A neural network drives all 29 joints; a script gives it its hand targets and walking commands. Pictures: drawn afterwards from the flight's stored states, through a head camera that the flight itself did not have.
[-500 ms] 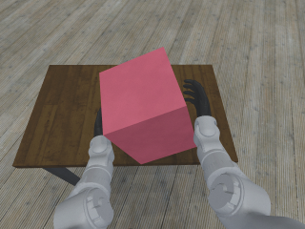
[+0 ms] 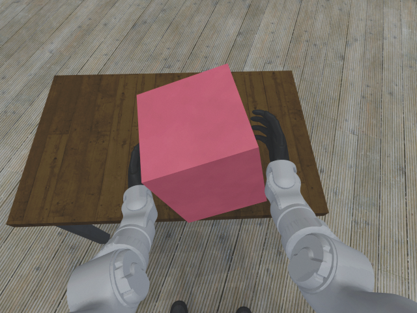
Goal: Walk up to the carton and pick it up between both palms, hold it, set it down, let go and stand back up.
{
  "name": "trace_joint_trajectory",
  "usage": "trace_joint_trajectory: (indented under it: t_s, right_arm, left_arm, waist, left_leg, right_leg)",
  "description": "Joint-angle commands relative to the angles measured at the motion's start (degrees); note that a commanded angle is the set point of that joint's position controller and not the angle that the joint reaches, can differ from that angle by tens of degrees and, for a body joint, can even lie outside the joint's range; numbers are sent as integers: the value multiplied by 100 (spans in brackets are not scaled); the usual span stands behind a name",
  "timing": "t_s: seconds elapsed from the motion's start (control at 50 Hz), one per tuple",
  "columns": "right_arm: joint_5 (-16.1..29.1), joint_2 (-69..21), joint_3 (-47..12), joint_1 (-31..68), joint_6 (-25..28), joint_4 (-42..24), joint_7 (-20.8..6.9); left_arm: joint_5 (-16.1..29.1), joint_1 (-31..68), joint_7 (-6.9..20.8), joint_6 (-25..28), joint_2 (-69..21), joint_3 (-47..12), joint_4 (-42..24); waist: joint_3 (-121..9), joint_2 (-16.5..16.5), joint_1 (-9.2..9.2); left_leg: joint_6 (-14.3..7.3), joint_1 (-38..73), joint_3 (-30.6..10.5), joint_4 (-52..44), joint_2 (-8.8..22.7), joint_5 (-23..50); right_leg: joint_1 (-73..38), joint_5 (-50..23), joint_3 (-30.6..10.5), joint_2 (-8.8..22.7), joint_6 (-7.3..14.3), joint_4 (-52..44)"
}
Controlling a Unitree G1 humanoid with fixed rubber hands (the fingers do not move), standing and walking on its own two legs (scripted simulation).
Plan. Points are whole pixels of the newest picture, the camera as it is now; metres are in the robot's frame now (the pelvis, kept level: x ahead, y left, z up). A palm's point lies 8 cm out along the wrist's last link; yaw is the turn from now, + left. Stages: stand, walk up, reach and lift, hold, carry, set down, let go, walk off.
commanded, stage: set down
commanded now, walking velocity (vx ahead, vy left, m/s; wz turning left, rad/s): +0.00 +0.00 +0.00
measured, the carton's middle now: (206, 151) +0.46 +0.02 -0.06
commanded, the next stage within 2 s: none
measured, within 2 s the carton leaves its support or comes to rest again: neither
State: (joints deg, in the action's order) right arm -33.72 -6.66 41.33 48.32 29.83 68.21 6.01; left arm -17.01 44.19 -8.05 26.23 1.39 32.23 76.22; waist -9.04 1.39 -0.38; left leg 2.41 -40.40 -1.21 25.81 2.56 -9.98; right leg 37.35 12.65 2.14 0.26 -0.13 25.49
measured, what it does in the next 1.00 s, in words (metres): stands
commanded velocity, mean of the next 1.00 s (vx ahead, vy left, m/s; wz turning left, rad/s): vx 0.00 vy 0.00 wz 0.00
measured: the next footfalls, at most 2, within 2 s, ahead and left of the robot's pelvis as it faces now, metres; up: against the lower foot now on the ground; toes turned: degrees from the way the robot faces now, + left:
none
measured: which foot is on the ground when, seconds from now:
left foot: down 0.00-1.00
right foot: down 0.00-1.00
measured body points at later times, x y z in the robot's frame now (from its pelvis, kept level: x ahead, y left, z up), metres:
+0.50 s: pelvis -0.02 +0.00 -0.02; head +0.13 +0.01 +0.41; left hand +0.42 +0.16 -0.05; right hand +0.42 -0.13 -0.03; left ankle +0.00 +0.14 -0.73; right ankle -0.03 -0.12 -0.73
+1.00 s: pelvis -0.03 +0.01 -0.03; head +0.13 +0.02 +0.39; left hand +0.43 +0.16 -0.05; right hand +0.42 -0.14 -0.04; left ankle +0.00 +0.14 -0.73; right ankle -0.03 -0.12 -0.73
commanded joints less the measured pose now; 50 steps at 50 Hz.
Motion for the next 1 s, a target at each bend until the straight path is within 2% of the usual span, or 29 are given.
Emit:
trace_joint_trajectory:
  t_s: [0.0,0.06,0.12,0.18,0.3,0.38,0.4,0.42,0.62,0.66,0.7,0.82,0.86,0.98]
  right_arm:
    - [-751,-3618,-1614,2467,83,1175,-943]
    - [-731,-3616,-1629,2563,52,1193,-956]
    - [-730,-3545,-1502,2650,4,1196,-961]
    - [-697,-3518,-1447,2759,-53,1166,-996]
    - [-677,-3312,-1286,2904,-171,1063,-1052]
    - [-644,-3185,-1266,3011,-207,1039,-1110]
    - [-636,-3168,-1280,3064,-215,1005,-1133]
    - [-606,-3126,-1288,3090,-227,999,-1144]
    - [-463,-2825,-1434,3384,-133,810,-1223]
    - [-458,-2771,-1424,3335,-156,836,-1231]
    - [-427,-2614,-1343,3376,-159,866,-1222]
    - [-421,-2539,-1335,3465,-180,877,-1229]
    - [-411,-2499,-1328,3481,-192,895,-1241]
    - [-422,-2426,-1239,3491,-277,877,-1255]
  left_arm:
    - [-571,4364,804,859,-2874,-1511,-472]
    - [-539,4364,851,893,-2804,-1422,-187]
    - [-437,4500,883,920,-2622,-1385,-37]
    - [-395,4526,901,912,-2541,-1336,147]
    - [-297,4707,902,887,-2279,-1259,286]
    - [-227,4756,874,872,-2224,-1251,377]
    - [-243,4761,875,852,-2226,-1224,425]
    - [-227,4782,870,847,-2211,-1247,440]
    - [-158,4710,857,824,-2239,-1217,873]
    - [-156,4693,843,832,-2181,-1200,836]
    - [-86,4759,844,823,-2125,-1207,827]
    - [-72,4713,828,795,-2057,-1162,854]
    - [-78,4721,822,776,-2068,-1179,859]
    - [-120,4758,801,668,-1968,-1097,824]
  waist:
    - [-4703,-395,107]
    - [-4579,-282,168]
    - [-4488,-167,84]
    - [-4489,-172,148]
    - [-4459,-162,121]
    - [-4557,-247,152]
    - [-4559,-275,216]
    - [-4605,-248,174]
    - [-4752,-301,295]
    - [-4735,-277,288]
    - [-4590,-292,197]
    - [-4528,-202,166]
    - [-4486,-277,188]
    - [-4468,-238,188]
  left_leg:
    - [70,1188,780,367,-156,2599]
    - [7,726,824,369,-219,2206]
    - [-43,422,831,402,-228,1788]
    - [-70,361,868,426,-236,1633]
    - [-98,215,869,576,-209,1420]
    - [-62,307,858,726,-171,1473]
    - [-69,295,868,762,-182,1489]
    - [-52,313,862,786,-170,1471]
    - [-44,156,823,1104,-142,1540]
    - [-60,139,821,1137,-130,1500]
    - [-36,222,791,1179,-126,1515]
    - [-71,142,794,1273,-123,1269]
    - [-66,141,799,1296,-121,1212]
    - [-106,69,834,1342,-123,967]
  right_leg:
    - [-2829,-3772,282,-39,-176,769]
    - [-3028,-3825,228,4,-202,907]
    - [-2948,-3610,190,29,-227,1015]
    - [-2816,-3313,181,30,-200,1021]
    - [-2434,-2748,192,7,-181,1057]
    - [-2072,-2449,207,-32,-149,1090]
    - [-2014,-2364,214,-29,-145,1100]
    - [-1953,-2324,217,-36,-129,1081]
    - [-1456,-2086,217,-75,-95,1253]
    - [-1342,-1967,247,-83,-99,1279]
    - [-1181,-1834,281,-102,-91,1245]
    - [-872,-1558,310,-108,-83,1286]
    - [-790,-1436,308,-118,-74,1305]
    - [-583,-1152,303,-96,-72,1318]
